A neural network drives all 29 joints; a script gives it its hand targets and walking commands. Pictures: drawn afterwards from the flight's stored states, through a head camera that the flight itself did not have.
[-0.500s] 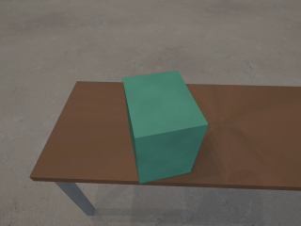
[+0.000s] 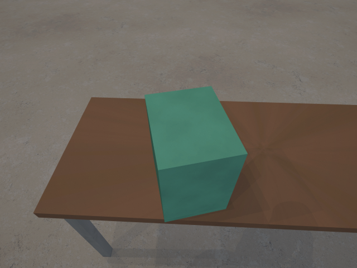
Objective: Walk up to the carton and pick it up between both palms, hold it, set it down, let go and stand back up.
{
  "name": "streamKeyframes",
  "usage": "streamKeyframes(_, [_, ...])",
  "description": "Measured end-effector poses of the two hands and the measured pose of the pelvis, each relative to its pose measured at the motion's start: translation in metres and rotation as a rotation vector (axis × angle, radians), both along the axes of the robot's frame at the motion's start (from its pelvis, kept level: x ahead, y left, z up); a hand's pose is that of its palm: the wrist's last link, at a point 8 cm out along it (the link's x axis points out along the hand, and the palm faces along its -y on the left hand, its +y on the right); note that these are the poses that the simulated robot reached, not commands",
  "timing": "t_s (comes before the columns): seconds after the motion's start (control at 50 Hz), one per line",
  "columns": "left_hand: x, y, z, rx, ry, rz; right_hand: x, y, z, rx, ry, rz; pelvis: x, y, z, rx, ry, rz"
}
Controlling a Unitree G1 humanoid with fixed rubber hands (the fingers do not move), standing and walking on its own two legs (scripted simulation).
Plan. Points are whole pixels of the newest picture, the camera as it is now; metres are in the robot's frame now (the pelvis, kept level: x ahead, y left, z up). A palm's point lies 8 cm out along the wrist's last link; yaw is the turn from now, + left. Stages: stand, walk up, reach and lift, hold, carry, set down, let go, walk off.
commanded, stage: stand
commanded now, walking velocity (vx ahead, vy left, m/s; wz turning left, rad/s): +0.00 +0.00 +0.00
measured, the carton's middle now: (187, 155) +0.41 -0.01 -0.01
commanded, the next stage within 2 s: none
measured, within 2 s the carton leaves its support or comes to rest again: neither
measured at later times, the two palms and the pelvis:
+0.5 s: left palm out of the picture +0.00 +0.24 -0.14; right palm out of the picture +0.00 -0.23 -0.13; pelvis +0.00 +0.00 +0.00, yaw +0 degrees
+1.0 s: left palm out of the picture +0.00 +0.24 -0.14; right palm out of the picture +0.00 -0.22 -0.14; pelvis +0.01 +0.00 +0.00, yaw +0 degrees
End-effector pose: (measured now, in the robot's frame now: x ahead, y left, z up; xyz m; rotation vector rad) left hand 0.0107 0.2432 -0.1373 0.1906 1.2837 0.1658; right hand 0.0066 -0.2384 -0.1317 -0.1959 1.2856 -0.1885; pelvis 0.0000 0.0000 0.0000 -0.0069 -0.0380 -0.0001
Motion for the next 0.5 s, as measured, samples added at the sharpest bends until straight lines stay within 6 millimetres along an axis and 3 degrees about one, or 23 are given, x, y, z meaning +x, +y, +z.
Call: streamKeyframes(0.5, [-0.0091,-0.0059,-0.0018,-0.011,0.036,0.012,-0.0080,0.0038,-0.0025,0.009,0.049,-0.004,0.0016,-0.0004,0.0012,0.001,0.003,0.004])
